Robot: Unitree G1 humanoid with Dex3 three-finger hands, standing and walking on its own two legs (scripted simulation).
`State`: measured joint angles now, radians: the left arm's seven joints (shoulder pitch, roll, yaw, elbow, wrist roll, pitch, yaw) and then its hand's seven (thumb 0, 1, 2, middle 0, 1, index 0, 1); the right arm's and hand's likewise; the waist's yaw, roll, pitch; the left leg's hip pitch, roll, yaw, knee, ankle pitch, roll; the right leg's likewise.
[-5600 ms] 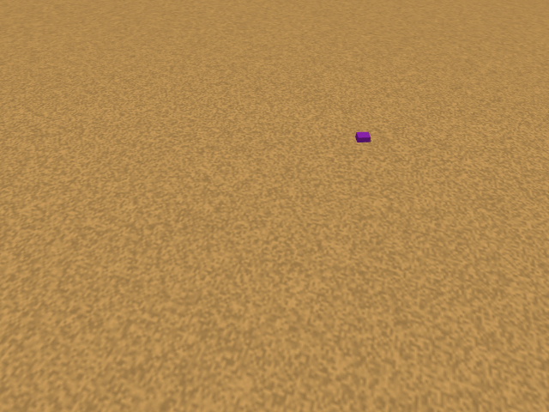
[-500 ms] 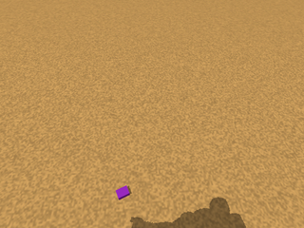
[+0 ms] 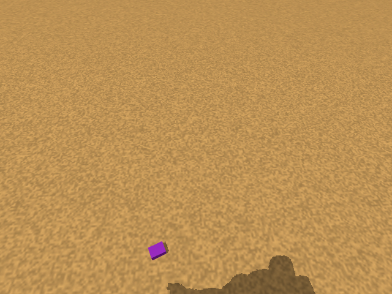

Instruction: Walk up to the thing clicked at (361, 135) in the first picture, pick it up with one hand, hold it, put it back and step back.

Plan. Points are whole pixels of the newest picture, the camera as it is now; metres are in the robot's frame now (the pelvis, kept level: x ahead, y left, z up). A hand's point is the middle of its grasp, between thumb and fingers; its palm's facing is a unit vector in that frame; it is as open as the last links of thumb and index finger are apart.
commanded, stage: stand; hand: left
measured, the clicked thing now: (157, 250) +0.44 +0.20 -0.76
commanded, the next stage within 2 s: none
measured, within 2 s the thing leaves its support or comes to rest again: neither
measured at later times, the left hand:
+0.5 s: hand out of the picture +0.10 +0.24 -0.16, palm faces -0.02 -0.94 -0.34, open 7.4 cm
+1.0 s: hand out of the picture +0.09 +0.24 -0.16, palm faces -0.02 -0.94 -0.34, open 7.4 cm
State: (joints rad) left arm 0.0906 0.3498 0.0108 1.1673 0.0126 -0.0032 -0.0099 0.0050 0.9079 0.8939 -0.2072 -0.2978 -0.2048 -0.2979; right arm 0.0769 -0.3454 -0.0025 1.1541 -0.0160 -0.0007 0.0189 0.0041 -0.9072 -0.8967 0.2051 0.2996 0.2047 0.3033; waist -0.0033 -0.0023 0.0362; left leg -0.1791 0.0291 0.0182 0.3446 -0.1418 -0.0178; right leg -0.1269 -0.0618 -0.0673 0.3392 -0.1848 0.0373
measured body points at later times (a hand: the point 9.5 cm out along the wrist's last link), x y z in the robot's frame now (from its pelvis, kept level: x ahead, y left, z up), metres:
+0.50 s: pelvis +0.03 -0.01 +0.00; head +0.04 -0.01 +0.45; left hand +0.11 +0.29 -0.13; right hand +0.11 -0.31 -0.13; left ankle +0.03 +0.13 -0.75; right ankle +0.00 -0.14 -0.75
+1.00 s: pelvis +0.02 -0.01 +0.00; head +0.03 -0.01 +0.45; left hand +0.09 +0.29 -0.13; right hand +0.10 -0.31 -0.13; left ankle +0.03 +0.13 -0.75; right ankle +0.00 -0.14 -0.75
